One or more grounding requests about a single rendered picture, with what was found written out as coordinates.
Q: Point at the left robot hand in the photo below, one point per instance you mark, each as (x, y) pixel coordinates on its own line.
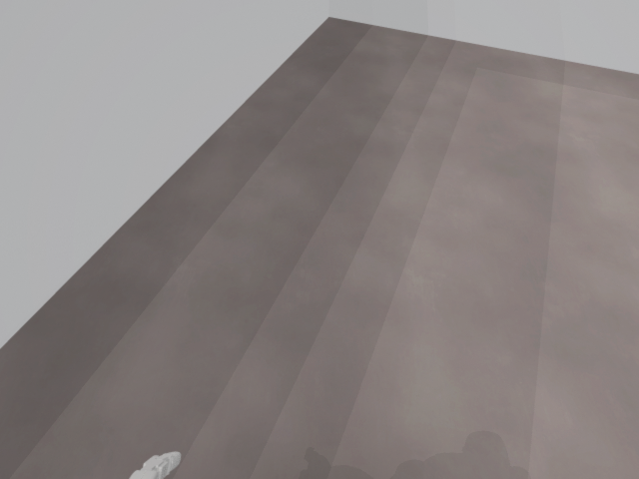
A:
(158, 467)

